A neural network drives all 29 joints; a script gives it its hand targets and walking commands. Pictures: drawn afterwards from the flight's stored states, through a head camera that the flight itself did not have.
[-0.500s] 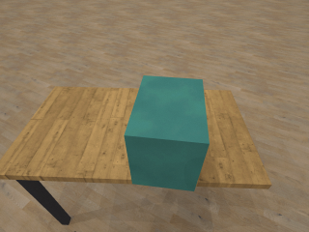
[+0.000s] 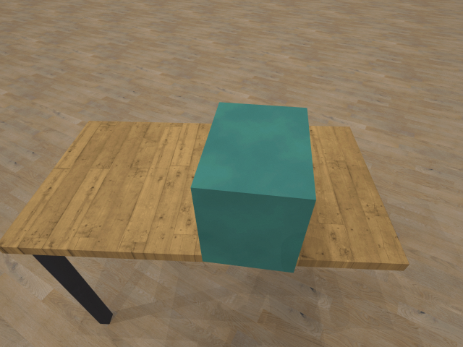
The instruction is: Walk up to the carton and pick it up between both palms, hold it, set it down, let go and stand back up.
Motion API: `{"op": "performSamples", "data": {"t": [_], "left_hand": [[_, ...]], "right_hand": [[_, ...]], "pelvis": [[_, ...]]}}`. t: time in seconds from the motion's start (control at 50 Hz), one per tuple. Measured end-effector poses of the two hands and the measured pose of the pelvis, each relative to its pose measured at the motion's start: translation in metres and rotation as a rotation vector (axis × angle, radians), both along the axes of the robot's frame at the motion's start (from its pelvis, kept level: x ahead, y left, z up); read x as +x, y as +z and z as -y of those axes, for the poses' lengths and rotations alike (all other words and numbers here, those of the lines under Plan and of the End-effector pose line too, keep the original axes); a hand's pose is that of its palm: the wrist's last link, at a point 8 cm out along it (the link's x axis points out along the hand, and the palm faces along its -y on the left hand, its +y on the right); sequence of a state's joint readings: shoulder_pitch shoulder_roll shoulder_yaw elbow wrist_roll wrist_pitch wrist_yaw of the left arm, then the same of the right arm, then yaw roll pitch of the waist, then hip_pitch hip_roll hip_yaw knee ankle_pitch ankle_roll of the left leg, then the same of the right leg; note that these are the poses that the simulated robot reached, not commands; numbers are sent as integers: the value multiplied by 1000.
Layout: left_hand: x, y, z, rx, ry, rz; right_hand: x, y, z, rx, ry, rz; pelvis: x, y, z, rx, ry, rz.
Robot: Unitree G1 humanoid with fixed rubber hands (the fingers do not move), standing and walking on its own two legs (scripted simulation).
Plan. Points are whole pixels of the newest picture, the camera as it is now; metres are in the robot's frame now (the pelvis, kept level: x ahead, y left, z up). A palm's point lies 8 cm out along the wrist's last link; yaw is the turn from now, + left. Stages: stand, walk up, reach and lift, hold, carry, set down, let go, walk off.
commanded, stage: stand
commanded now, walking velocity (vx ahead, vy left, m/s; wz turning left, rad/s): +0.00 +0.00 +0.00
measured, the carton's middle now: (255, 184) +0.49 -0.03 +0.00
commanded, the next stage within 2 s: none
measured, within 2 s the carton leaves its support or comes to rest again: neither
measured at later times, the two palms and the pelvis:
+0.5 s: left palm out of the picture +0.09 +0.25 -0.10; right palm out of the picture +0.08 -0.27 -0.11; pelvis +0.02 -0.01 +0.00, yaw +0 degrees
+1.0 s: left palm out of the picture +0.10 +0.25 -0.10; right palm out of the picture +0.10 -0.27 -0.10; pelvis +0.03 -0.01 +0.00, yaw +0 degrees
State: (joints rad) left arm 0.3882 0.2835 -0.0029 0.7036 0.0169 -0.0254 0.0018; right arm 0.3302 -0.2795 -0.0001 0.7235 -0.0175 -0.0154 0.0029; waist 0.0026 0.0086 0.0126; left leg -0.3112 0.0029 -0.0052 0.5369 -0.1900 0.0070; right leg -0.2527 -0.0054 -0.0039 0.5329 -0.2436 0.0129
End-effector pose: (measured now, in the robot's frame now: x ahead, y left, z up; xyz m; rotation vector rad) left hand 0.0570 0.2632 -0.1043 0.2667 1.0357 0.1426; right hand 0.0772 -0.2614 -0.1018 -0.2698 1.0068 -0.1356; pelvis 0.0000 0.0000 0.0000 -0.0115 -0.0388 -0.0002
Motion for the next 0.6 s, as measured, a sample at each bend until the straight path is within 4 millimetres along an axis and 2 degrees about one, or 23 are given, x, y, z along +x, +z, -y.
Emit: {"op": "performSamples", "data": {"t": [0.14,0.32,0.6], "left_hand": [[1,-2,6,-4,3,-11],[16,-1,12,-8,-1,1],[37,1,17,-8,-1,19]], "right_hand": [[-4,-2,4,2,-6,-20],[-3,-4,9,1,-17,-38],[14,-3,11,1,-16,-33]], "pelvis": [[3,0,5,1,0,-6],[10,0,9,2,0,-10],[23,1,13,3,3,-9]]}}
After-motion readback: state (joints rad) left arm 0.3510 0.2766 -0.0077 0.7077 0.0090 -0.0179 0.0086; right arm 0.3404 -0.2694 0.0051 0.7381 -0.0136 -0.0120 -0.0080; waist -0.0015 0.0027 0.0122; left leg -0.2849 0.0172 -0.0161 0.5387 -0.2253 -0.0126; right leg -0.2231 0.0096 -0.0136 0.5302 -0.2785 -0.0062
